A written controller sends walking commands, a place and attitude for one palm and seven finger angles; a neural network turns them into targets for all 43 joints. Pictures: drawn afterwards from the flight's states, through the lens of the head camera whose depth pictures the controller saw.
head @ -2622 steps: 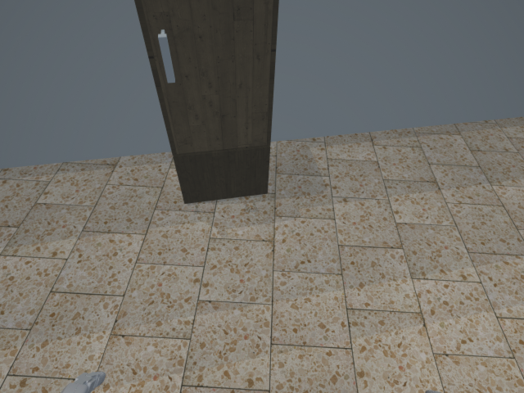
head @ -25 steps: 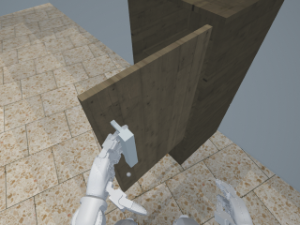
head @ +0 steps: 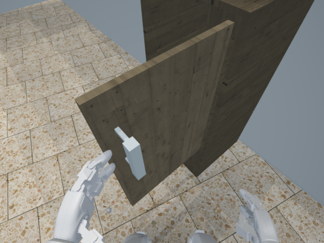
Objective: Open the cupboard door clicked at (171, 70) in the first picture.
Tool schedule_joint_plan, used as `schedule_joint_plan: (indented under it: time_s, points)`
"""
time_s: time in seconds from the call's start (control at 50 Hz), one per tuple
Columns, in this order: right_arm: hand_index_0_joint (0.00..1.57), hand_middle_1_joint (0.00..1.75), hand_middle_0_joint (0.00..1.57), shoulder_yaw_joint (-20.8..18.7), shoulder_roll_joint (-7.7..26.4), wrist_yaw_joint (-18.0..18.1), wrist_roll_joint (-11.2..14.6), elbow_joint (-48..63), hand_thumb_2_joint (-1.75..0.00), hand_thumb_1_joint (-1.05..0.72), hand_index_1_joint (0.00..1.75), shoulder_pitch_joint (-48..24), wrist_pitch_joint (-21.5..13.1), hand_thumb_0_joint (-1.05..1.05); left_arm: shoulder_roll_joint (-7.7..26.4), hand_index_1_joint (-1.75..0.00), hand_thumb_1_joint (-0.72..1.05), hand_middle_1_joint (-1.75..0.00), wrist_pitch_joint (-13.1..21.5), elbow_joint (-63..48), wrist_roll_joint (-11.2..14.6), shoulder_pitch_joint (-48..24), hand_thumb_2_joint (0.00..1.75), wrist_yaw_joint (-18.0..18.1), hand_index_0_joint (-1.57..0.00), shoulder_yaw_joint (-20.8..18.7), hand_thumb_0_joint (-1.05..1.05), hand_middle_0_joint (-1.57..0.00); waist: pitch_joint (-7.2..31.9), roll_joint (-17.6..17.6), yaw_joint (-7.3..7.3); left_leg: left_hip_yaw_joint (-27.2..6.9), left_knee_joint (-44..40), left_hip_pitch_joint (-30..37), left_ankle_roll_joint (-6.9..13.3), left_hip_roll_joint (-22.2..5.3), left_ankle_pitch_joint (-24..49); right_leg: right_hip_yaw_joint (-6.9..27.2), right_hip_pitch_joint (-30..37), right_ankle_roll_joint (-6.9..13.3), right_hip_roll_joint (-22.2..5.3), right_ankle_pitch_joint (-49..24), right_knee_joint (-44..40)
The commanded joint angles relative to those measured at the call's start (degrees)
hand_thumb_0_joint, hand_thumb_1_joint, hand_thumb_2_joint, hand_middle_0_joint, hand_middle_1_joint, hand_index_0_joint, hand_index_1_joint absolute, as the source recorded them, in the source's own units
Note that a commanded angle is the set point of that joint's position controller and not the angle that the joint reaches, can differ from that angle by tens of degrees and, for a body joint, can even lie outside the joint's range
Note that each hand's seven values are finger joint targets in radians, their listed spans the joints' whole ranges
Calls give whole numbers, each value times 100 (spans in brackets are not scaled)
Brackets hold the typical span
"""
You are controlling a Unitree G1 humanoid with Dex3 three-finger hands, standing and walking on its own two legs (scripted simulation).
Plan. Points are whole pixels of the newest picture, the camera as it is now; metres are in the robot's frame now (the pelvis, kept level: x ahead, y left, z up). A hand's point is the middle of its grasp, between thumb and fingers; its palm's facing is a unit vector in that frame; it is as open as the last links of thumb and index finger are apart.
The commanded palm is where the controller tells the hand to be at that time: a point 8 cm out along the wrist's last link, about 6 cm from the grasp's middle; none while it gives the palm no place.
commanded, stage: slide the hand sideways off the handle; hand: left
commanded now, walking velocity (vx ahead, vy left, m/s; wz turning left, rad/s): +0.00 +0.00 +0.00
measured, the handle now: (130, 154) +0.30 +0.10 +0.08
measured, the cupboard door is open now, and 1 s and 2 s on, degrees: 91 91 91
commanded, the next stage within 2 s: draw the hand back to the body in 0.14 s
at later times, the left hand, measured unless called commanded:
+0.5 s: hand (73, 210) +0.17 +0.17 +0.11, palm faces -0.01 -1.00 -0.07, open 16.3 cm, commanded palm +0.14 +0.23 +0.12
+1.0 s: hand (23, 190) +0.18 +0.24 +0.16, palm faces +0.25 -0.90 -0.35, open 14.3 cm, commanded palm +0.14 +0.28 +0.19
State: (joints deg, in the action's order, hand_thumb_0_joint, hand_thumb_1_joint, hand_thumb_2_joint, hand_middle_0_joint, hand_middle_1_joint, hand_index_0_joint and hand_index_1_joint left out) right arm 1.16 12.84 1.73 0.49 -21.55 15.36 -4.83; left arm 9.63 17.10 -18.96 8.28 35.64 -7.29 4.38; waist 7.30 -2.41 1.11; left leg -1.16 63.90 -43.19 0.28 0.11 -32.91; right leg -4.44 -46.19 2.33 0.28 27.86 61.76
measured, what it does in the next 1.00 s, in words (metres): rises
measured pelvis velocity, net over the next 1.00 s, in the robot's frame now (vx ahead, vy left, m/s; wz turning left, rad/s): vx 0.01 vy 0.03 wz -0.01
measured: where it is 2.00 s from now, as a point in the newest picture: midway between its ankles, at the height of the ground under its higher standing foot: outside the picture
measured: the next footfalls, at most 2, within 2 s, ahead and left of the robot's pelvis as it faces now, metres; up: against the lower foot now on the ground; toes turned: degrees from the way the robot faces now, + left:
none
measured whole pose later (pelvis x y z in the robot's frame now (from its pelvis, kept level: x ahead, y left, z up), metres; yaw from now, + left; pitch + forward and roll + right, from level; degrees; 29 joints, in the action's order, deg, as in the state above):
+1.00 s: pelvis +0.01 +0.03 +0.05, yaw +0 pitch +2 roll -2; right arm 3.6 12.3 5.5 0.8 -27.7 16.6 -8.4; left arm 17.6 1.3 -29.2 2.4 37.1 5.8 -7.1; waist 4.8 -3.7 3.2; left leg 0.1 45.2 -21.4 2.8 1.1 -26.0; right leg -2.8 -23.4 -0.5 -0.1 20.0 41.3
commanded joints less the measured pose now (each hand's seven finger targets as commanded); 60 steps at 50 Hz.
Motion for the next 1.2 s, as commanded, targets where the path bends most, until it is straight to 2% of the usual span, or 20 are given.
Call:
schedule_joint_plan:
  time_s: [0.0,0.08,0.16,0.22,0.3,0.34,0.38,0.46,0.62,0.64,0.66,0.72,0.74,0.76,0.78,0.8,0.82,0.9,1.04,1.18]
  points:
    - [20,30,20,-312,521,103,51,994,-90,-90,30,-290,-320,0,386,-30,-50,-30,396,-1227,285,510,30,-72,-15,-698,0,-15,998,442,30,-18,-808,-164,35,162,1583,492,1514,-89,-30,-1558,-988]
    - [20,30,20,-326,547,143,65,981,-90,-90,30,-346,-342,0,492,-30,-50,-30,452,-1218,366,392,30,-252,-15,-799,0,-15,810,436,-49,-1,-701,-345,47,162,1312,644,1363,-119,-75,-1117,-1117]
    - [20,30,20,-300,618,168,73,984,-90,-90,30,-327,-485,0,363,-30,-50,-30,597,-1350,459,84,30,-466,-15,-474,0,-15,690,308,-182,-50,-649,-310,77,138,1111,587,1023,-96,-50,-598,-1150]
    - [20,30,20,-318,648,200,78,963,-90,-90,30,-302,-529,0,517,-30,-50,-30,583,-1298,497,95,30,-507,-15,-638,0,-15,809,405,-141,-60,-630,-341,75,129,1003,588,994,-92,-49,-326,-1165]
    - [20,30,20,-285,604,231,134,1050,-90,-90,30,-358,-473,0,923,-30,-50,-30,360,-1682,440,-64,30,-275,-15,-1062,0,-15,859,-1,5,-40,-912,-81,82,132,898,561,1194,-49,-32,-13,-1310]
    - [20,30,20,-266,587,261,162,1041,-90,-90,30,-372,-446,0,1007,-30,-50,-30,166,-1670,470,7,30,-153,-15,-1279,0,-15,856,45,64,-67,-1039,21,87,116,956,510,1342,-38,6,-80,-1389]
    - [20,30,20,-224,572,267,206,1034,-90,-90,30,-390,-462,0,816,-30,-50,-30,32,-1655,550,24,30,-134,-15,-1196,0,-15,723,-30,41,-90,-1216,173,69,108,956,401,1363,-55,23,-151,-1464]
    - [20,30,20,-172,630,312,233,934,-90,-90,30,-419,-552,0,736,-30,-50,-30,-257,-1356,748,92,30,-344,-15,-1176,0,-15,417,433,-45,-118,-1359,237,89,70,977,384,1495,-121,32,-190,-1735]
    - [20,30,20,-111,650,318,239,792,-90,-90,30,-410,-790,0,1099,-30,-50,-30,-471,-1859,777,-200,30,-481,-15,-1534,0,-15,325,-161,47,-235,-1846,880,35,24,1325,96,1722,-74,94,-777,-1730]
    - [20,30,20,-115,665,314,232,751,-90,-90,30,-417,-810,0,1174,-30,-47,-30,-488,-1883,797,-191,32,-439,-15,-1663,0,-15,374,-38,75,-259,-1873,908,36,11,1391,78,1826,-65,109,-832,-1746]
    - [20,30,20,-93,654,301,246,762,-90,-90,30,-435,-848,0,1086,-30,-43,-30,-481,-2012,815,-176,33,-437,-15,-1593,0,-15,374,-222,88,-259,-1936,1014,10,19,1493,50,1862,-57,112,-951,-1741]
    - [20,30,20,-80,643,276,258,680,-90,-90,30,-391,-934,0,1072,-30,-32,-30,-566,-2107,845,-148,37,-432,-16,-1624,0,-16,379,-289,95,-309,-2061,1249,-68,-10,1789,-57,1914,-66,136,-1260,-1737]
    - [20,30,20,-152,606,441,126,634,-90,-90,30,-283,-824,0,2021,-30,-29,-30,-826,-2311,-110,-44,39,410,-16,-1956,0,-16,509,-87,343,-255,-2359,1168,15,-104,1711,317,2317,18,-1,-1188,-2008]
    - [20,30,20,-83,511,473,91,669,-90,-90,30,-349,-786,0,1409,-30,-26,-30,-1011,-2417,-208,109,40,753,-16,-1597,0,-16,100,-177,174,-200,-2447,1189,12,-74,1594,315,2219,-9,-25,-1103,-2170]
    - [20,30,20,-76,523,473,90,617,-90,-90,30,-268,-762,0,1247,-30,-22,-30,-1106,-2341,-277,130,42,927,-16,-1483,0,-16,22,-92,126,-251,-2483,1217,-12,-94,1646,257,2226,-18,-45,-1121,-2166]
    - [20,30,20,-61,513,451,84,555,-90,-90,30,-269,-723,0,1118,-30,-18,-30,-1180,-2311,-379,162,43,1047,-16,-1384,0,-16,-130,-402,122,-232,-2532,1329,-12,-126,1789,250,2246,-25,-58,-1163,-2204]
    - [20,30,20,-54,540,436,83,514,-90,-90,30,-241,-685,0,1196,-30,-15,-30,-1215,-2354,-456,66,45,1155,-16,-1406,0,-16,-129,-468,115,-291,-2606,1477,-34,-164,1989,224,2282,-27,-55,-1250,-2243]
    - [20,30,20,-73,565,448,36,401,-90,-90,30,-361,-657,0,1446,-30,-1,-30,-1248,-2300,-609,-21,51,1409,-17,-1674,0,-17,-8,46,142,-246,-2851,1885,-6,-195,2310,204,2717,-64,-68,-1496,-2524]
    - [20,30,20,-29,615,458,4,107,-90,-90,30,-589,-740,0,1679,-30,23,-30,-1166,-2302,-673,-536,62,1579,-18,-1997,0,-18,-182,-309,196,-320,-3425,2438,-95,-233,2689,204,3245,-47,-89,-1643,-2943]
    - [20,30,20,-70,602,406,-21,-178,-90,-90,30,-750,-736,0,1793,-30,48,-30,-1119,-1958,-607,-630,72,1581,-19,-2458,0,-19,-282,-103,263,-177,-3775,2890,-136,-249,3300,221,3761,-60,-90,-2163,-3322]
